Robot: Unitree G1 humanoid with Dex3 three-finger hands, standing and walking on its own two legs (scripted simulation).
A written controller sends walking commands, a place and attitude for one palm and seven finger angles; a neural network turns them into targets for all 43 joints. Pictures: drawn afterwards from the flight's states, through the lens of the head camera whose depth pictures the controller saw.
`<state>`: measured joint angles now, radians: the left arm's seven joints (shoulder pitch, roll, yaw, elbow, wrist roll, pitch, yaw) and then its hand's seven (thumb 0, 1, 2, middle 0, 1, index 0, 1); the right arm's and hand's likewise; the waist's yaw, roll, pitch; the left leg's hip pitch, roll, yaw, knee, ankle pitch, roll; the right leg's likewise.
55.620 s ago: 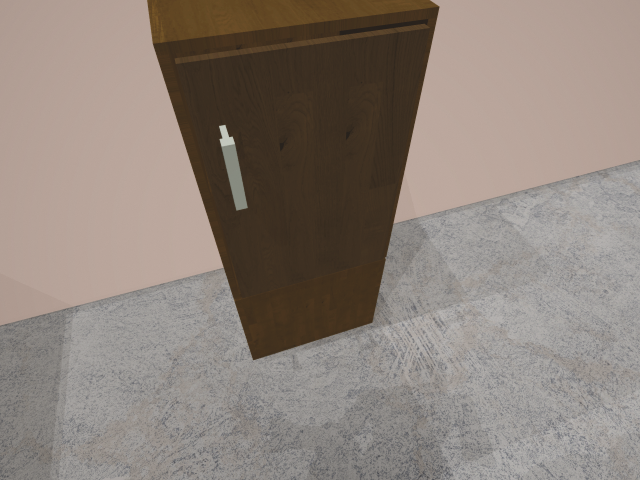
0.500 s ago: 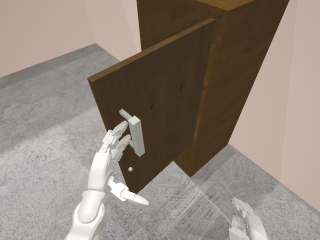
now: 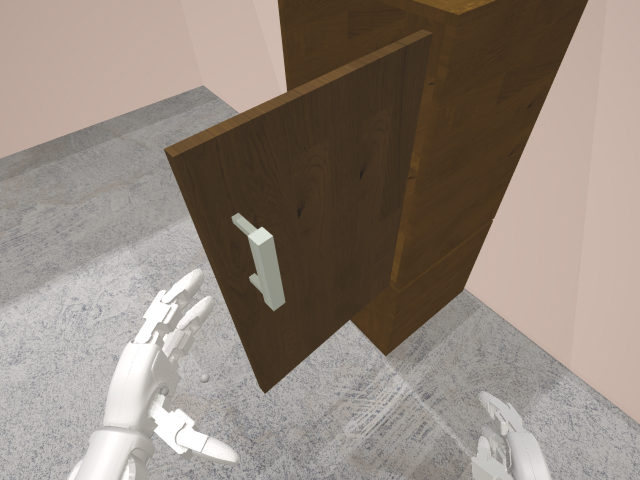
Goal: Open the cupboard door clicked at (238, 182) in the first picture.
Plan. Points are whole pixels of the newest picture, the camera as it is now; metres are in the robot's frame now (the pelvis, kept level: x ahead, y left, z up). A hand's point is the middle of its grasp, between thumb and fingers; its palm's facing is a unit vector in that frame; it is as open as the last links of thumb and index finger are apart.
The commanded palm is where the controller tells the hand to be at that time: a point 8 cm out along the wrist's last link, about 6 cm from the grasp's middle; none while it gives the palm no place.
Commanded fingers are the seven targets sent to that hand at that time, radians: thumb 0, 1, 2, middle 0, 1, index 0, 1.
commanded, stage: draw the hand back to the body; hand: left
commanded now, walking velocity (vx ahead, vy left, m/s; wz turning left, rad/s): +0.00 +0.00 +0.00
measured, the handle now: (258, 263) +0.35 +0.10 +0.10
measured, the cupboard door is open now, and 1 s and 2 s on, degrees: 94 94 94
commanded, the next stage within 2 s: step back with the hand held close in 1.62 s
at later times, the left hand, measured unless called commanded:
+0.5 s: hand (148, 373) +0.20 +0.18 +0.12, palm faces -0.03 -1.00 -0.07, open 16.3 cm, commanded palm +0.18 +0.24 +0.14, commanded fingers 0.00 -0.36 0.36 -0.16 -0.30 -0.16 -0.30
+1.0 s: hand (54, 332) +0.22 +0.26 +0.17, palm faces +0.33 -0.86 -0.38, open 12.0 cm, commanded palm +0.17 +0.30 +0.18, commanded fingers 0.00 0.51 0.74 -0.19 -0.30 -0.19 -0.30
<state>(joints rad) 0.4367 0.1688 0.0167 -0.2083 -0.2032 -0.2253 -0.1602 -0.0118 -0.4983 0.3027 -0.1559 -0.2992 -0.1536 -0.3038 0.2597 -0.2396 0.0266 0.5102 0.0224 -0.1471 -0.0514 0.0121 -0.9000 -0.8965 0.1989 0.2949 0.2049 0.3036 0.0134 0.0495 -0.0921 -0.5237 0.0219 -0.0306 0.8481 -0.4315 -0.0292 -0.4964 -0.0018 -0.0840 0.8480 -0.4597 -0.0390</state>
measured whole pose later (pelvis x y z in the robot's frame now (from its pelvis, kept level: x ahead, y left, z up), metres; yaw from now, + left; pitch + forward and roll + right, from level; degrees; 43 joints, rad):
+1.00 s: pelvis +0.01 +0.03 +0.04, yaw -2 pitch -3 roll +0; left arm 0.49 0.31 0.20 -0.39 -0.03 -0.08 0.12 0.00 0.18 0.59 -0.19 -0.30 -0.18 -0.30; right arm 0.21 -0.22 0.05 0.63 -0.01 -0.14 -0.09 0.01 -0.90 -0.90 0.20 0.30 0.21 0.30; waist 0.06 0.06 0.01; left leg -0.13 0.00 0.02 0.46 -0.28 0.01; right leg -0.11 -0.02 -0.04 0.44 -0.28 0.01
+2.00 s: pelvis -0.01 +0.03 +0.04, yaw -3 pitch +0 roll -1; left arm 0.54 0.39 0.38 -0.43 -0.05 -0.15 0.11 0.01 0.89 0.90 -0.21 -0.30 -0.21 -0.31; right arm 0.15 -0.25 -0.01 0.58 0.01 -0.03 -0.09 0.01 -0.90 -0.90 0.20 0.30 0.21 0.30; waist 0.02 0.06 0.03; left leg -0.21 0.02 0.03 0.44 -0.23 0.01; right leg -0.19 0.00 -0.02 0.39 -0.21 0.00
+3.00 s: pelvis -0.16 +0.03 +0.03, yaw -4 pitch +3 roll -1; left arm 0.51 0.44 0.39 -0.53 -0.04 -0.23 0.14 0.01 0.89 0.90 -0.22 -0.30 -0.21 -0.31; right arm 0.11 -0.18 0.02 0.66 0.00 -0.11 -0.06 0.01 -0.90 -0.90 0.20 0.30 0.21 0.30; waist 0.04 0.00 0.04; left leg -0.53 0.02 0.02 0.58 -0.17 -0.01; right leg -0.12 0.06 0.02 0.45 -0.38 -0.03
